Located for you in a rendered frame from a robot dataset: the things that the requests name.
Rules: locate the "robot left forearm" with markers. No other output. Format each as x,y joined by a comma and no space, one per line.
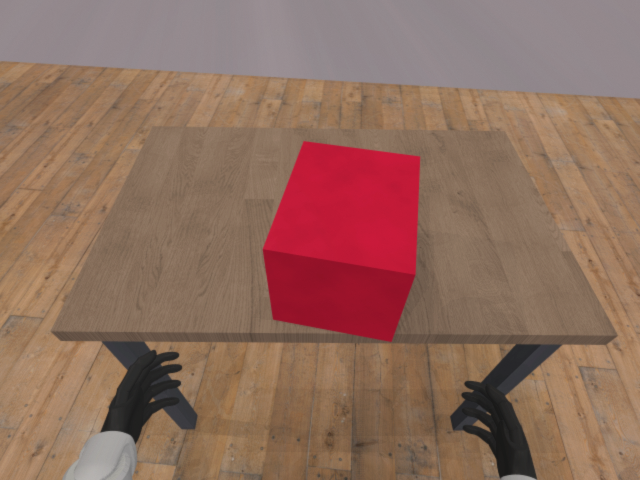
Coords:
109,455

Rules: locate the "robot right hand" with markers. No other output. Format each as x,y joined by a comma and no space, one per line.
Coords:
506,439

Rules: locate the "carton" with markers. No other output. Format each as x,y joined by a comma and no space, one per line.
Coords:
341,252

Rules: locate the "robot left hand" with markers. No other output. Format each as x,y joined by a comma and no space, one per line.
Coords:
130,408

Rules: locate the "table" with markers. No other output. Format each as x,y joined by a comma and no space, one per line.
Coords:
180,255

